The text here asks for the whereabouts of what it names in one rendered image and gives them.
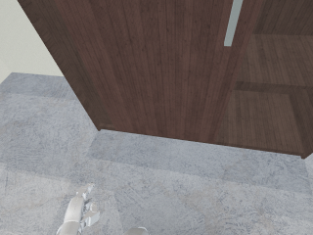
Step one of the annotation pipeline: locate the left robot hand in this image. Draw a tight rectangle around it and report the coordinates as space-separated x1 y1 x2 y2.
64 182 100 230

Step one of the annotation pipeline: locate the left robot forearm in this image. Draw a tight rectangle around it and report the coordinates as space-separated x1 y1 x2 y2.
56 221 82 235

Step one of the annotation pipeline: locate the wardrobe door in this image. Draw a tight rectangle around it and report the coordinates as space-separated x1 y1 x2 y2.
54 0 263 144
31 0 113 125

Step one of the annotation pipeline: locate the handle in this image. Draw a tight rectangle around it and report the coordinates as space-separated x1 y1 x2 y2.
224 0 244 47

